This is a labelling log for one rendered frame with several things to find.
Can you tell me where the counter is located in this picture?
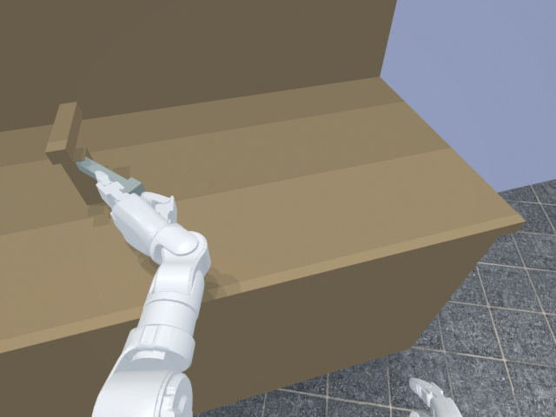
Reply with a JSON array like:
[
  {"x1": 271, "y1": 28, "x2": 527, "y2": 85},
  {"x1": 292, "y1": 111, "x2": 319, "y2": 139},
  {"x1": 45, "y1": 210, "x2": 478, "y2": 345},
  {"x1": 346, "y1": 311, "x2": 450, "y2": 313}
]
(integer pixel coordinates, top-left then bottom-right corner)
[{"x1": 0, "y1": 0, "x2": 526, "y2": 417}]

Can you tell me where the tap lever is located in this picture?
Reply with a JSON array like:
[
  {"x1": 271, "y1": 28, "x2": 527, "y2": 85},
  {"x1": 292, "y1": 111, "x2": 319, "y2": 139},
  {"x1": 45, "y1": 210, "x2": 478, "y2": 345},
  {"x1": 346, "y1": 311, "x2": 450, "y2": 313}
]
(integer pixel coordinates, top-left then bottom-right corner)
[{"x1": 76, "y1": 156, "x2": 146, "y2": 196}]

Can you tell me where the robot left hand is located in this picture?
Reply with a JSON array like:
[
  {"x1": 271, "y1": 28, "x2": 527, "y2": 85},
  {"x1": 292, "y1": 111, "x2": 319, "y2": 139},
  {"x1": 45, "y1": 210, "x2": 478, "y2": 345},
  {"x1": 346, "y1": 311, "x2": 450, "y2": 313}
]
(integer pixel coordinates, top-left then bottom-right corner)
[{"x1": 95, "y1": 170, "x2": 177, "y2": 256}]

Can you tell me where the left robot forearm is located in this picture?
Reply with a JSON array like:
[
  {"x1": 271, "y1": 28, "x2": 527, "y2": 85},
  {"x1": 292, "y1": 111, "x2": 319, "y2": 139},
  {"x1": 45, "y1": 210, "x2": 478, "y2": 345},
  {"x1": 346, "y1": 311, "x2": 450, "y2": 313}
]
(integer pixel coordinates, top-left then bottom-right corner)
[{"x1": 92, "y1": 223, "x2": 211, "y2": 417}]

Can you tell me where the robot right hand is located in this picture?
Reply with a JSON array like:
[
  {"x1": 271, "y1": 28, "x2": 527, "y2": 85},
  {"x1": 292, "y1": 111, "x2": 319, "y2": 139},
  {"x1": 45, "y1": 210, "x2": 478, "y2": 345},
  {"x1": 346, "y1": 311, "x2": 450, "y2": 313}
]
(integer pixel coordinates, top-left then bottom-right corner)
[{"x1": 409, "y1": 378, "x2": 462, "y2": 417}]

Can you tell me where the left robot upper arm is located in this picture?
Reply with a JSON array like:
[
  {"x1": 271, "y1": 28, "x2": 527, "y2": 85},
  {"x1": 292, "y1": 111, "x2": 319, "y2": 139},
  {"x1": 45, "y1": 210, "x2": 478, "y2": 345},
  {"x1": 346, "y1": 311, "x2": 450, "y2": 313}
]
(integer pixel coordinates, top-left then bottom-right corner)
[{"x1": 94, "y1": 369, "x2": 193, "y2": 417}]

